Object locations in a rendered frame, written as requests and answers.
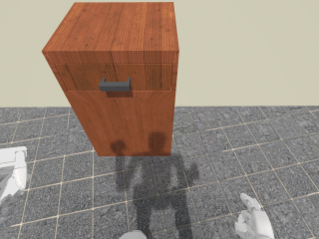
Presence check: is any robot left foot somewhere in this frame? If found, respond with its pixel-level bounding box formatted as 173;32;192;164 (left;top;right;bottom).
142;229;153;239

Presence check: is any left robot hand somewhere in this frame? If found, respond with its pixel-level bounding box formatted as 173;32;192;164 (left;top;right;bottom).
0;146;31;206

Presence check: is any cabinet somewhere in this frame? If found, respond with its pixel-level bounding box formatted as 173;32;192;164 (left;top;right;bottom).
41;2;179;156

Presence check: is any right robot hand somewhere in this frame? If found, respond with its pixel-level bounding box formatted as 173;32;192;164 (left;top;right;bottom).
234;193;275;239

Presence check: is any drawer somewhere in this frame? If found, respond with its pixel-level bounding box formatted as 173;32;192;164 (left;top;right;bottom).
55;63;172;91

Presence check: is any handle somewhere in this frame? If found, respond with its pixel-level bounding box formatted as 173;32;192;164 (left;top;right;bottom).
99;77;131;92

